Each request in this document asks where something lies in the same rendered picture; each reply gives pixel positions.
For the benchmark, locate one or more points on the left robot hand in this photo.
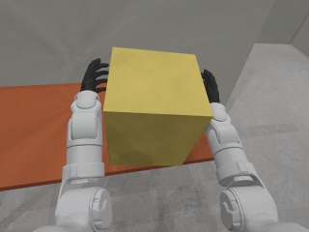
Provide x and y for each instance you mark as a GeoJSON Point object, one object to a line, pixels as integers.
{"type": "Point", "coordinates": [89, 82]}

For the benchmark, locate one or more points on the robot left upper arm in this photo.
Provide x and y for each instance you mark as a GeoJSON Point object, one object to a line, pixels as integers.
{"type": "Point", "coordinates": [82, 210]}

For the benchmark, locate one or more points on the right robot hand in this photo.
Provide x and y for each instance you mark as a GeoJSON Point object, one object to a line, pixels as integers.
{"type": "Point", "coordinates": [210, 86]}

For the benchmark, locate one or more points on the table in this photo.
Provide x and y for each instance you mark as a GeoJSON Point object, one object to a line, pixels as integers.
{"type": "Point", "coordinates": [34, 131]}

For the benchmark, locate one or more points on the carton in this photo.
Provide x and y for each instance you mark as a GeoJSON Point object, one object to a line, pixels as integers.
{"type": "Point", "coordinates": [155, 108]}

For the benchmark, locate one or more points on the robot left forearm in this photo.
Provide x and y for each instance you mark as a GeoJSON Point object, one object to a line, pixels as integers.
{"type": "Point", "coordinates": [84, 143]}

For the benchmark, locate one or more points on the robot right forearm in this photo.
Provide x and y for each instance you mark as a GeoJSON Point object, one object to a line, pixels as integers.
{"type": "Point", "coordinates": [233, 168]}

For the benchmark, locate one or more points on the robot right upper arm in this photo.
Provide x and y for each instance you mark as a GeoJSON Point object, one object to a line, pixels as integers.
{"type": "Point", "coordinates": [251, 209]}

